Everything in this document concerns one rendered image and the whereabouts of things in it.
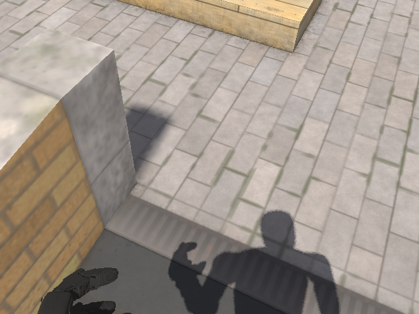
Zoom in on left robot hand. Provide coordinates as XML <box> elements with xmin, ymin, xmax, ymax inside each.
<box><xmin>37</xmin><ymin>268</ymin><xmax>131</xmax><ymax>314</ymax></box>

